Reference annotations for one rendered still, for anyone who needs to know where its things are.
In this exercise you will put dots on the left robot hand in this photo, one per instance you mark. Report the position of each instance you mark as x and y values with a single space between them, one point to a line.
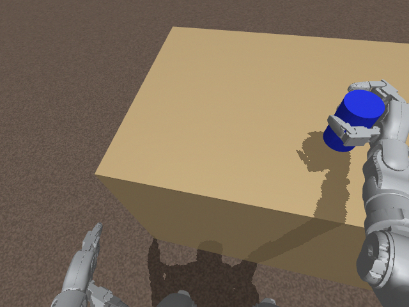
80 273

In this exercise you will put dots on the left robot arm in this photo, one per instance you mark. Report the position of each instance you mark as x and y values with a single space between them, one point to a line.
70 298

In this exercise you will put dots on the can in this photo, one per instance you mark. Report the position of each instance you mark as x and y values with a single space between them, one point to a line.
358 108

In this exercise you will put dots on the right robot arm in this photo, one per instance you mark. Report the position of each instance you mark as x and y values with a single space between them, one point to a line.
384 258

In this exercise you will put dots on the right robot hand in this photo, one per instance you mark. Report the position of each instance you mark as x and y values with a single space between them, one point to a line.
392 124

